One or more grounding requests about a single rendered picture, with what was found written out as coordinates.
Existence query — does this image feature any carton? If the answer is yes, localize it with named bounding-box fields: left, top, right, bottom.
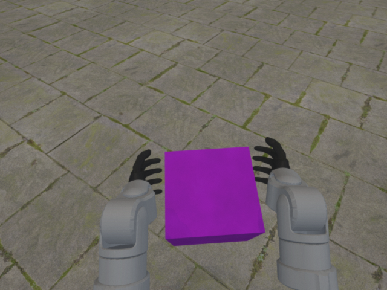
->
left=165, top=147, right=265, bottom=246

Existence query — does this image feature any robot left hand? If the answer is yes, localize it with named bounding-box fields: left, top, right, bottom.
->
left=129, top=149, right=162, bottom=194

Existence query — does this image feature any robot left forearm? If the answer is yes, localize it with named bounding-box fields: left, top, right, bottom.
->
left=93, top=180, right=157, bottom=290

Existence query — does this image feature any robot right forearm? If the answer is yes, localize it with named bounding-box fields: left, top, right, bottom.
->
left=265, top=168, right=339, bottom=290

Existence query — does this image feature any robot right hand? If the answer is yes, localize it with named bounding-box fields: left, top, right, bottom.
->
left=252, top=137, right=290, bottom=184

